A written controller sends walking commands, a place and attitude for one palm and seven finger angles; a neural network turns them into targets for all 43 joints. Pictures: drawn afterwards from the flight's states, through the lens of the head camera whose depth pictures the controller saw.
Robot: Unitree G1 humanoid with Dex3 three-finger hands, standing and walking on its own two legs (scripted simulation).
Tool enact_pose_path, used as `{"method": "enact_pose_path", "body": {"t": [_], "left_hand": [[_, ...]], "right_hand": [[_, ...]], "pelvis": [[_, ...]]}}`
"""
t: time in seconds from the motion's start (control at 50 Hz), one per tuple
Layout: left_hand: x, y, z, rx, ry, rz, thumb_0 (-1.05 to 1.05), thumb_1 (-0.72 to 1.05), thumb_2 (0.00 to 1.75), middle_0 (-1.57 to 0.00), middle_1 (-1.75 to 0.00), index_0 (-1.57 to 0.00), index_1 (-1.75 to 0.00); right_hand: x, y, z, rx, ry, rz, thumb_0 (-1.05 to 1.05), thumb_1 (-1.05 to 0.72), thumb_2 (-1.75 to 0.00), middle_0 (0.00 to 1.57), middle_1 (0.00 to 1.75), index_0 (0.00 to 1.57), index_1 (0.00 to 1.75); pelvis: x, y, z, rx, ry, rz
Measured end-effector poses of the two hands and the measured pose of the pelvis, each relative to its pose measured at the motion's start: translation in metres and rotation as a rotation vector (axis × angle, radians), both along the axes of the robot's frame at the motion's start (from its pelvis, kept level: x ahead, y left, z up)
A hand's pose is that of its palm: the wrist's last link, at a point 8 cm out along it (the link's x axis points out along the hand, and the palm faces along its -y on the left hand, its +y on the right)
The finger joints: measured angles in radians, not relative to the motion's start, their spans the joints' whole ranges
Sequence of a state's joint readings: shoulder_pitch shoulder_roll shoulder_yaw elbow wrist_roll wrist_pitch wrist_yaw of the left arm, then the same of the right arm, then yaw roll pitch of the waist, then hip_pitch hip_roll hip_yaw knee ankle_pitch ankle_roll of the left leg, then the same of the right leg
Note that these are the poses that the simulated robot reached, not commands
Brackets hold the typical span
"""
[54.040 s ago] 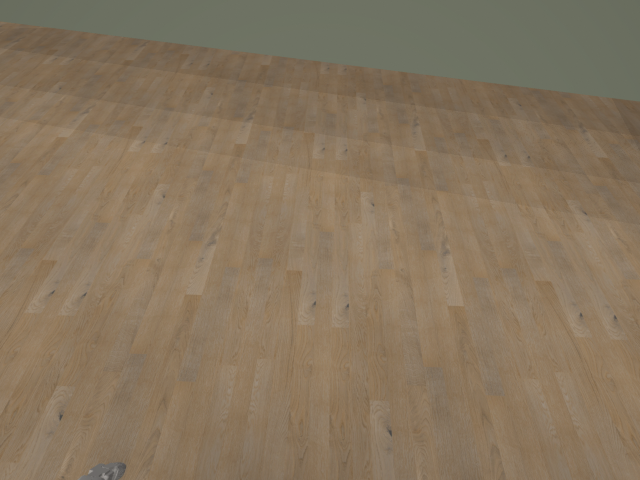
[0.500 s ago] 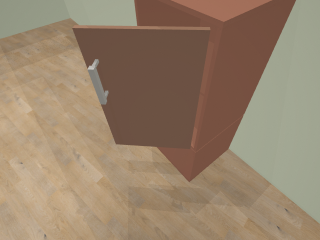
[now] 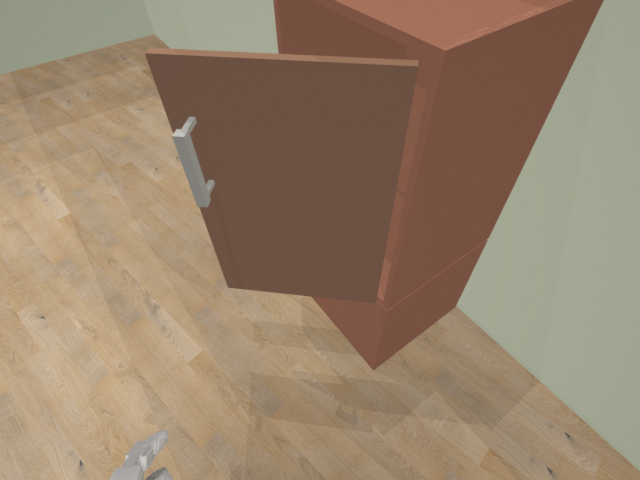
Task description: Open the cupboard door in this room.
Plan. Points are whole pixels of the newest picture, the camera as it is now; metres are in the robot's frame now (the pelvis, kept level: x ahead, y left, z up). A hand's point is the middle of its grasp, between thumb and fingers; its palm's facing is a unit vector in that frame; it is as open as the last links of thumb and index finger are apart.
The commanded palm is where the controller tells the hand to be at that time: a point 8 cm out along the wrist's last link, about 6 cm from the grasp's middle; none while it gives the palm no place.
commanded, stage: raise the hand with hooked fingers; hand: left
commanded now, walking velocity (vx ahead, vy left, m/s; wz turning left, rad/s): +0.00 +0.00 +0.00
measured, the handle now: (197, 163) +0.57 +0.24 +0.07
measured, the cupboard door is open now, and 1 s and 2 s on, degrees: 46 46 46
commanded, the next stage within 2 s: move the hooked fingers beside the handle in 2.00 s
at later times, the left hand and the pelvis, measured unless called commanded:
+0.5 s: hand (137, 458) +0.15 +0.22 -0.02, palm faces -0.06 -1.00 -0.05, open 9.7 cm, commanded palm +0.13 +0.28 -0.01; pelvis -0.07 +0.02 -0.07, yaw +2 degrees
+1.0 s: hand (89, 404) +0.19 +0.28 +0.03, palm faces -0.04 -1.00 -0.06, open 12.7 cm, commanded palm +0.17 +0.33 +0.04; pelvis -0.06 +0.04 -0.04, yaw +1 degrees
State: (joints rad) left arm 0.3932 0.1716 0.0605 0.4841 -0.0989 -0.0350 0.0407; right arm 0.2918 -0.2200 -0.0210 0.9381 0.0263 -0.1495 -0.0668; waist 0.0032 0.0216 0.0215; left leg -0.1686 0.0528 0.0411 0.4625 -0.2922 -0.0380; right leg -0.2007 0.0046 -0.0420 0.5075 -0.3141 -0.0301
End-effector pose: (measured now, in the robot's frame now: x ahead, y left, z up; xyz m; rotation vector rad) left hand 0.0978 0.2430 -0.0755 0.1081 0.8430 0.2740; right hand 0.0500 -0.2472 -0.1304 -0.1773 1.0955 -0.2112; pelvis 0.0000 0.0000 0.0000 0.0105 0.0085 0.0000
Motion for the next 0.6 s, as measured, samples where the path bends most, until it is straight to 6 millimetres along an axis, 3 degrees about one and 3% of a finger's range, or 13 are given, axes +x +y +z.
{"method": "enact_pose_path", "body": {"t": [0.08, 0.14, 0.22, 0.3, 0.4, 0.5, 0.6], "left_hand": [[0.051, 0.003, 0.060, -0.016, -0.475, -0.032, 0.02, 0.85, 0.87, -0.21, -0.33, -0.20, -0.33], [0.063, 0.003, 0.077, -0.029, -0.720, -0.156, 0.01, 0.80, 0.85, -0.21, -0.36, -0.20, -0.36], [0.050, 0.003, 0.065, -0.062, -0.845, -0.356, 0.01, 0.72, 0.82, -0.21, -0.41, -0.21, -0.42], [0.026, 0.014, 0.040, -0.137, -0.800, -0.341, 0.01, 0.63, 0.78, -0.22, -0.47, -0.22, -0.47], [0.016, 0.029, 0.041, -0.109, -0.799, -0.289, 0.02, 0.51, 0.73, -0.23, -0.55, -0.23, -0.55], [0.033, 0.036, 0.061, -0.087, -0.824, -0.348, 0.02, 0.39, 0.68, -0.24, -0.62, -0.23, -0.62], [0.049, 0.047, 0.072, -0.101, -0.779, -0.369, 0.01, 0.28, 0.63, -0.24, -0.69, -0.24, -0.69]], "right_hand": [[0.043, -0.005, 0.013, -0.027, -0.250, 0.045, 0.01, -0.91, -0.90, 0.20, 0.30, 0.20, 0.30], [0.074, -0.008, 0.023, -0.042, -0.413, 0.098, 0.01, -0.91, -0.90, 0.20, 0.30, 0.20, 0.30], [0.106, -0.009, 0.031, -0.066, -0.584, 0.173, 0.01, -0.91, -0.90, 0.20, 0.30, 0.20, 0.30], [0.118, -0.001, 0.033, -0.084, -0.666, 0.207, 0.01, -0.91, -0.90, 0.20, 0.30, 0.20, 0.30], [0.105, 0.022, 0.023, -0.077, -0.632, 0.237, 0.01, -0.91, -0.90, 0.20, 0.30, 0.20, 0.30], [0.069, 0.046, 0.006, -0.032, -0.520, 0.225, 0.01, -0.91, -0.90, 0.20, 0.30, 0.20, 0.30], [0.031, 0.057, -0.001, -0.001, -0.431, 0.168, 0.01, -0.90, -0.90, 0.20, 0.30, 0.20, 0.30]], "pelvis": [[-0.014, 0.001, -0.010, 0.005, 0.053, 0.030], [-0.028, 0.000, -0.026, 0.014, 0.112, 0.020], [-0.047, 0.000, -0.054, 0.018, 0.167, 0.015], [-0.059, 0.003, -0.072, 0.007, 0.176, 0.019], [-0.067, 0.009, -0.078, -0.027, 0.157, 0.033], [-0.072, 0.016, -0.073, -0.052, 0.143, 0.042], [-0.073, 0.025, -0.063, -0.052, 0.138, 0.033]]}}
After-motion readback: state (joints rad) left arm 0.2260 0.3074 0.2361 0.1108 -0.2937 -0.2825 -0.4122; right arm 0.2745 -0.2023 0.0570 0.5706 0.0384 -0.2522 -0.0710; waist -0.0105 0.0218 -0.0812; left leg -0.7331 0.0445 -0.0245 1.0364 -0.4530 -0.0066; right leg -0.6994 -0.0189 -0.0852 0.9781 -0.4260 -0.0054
